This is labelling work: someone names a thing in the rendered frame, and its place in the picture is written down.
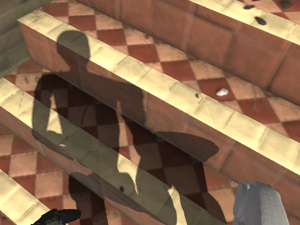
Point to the robot right thigh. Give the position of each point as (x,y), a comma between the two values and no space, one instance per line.
(258,203)

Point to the robot left hand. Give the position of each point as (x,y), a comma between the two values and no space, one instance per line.
(59,217)

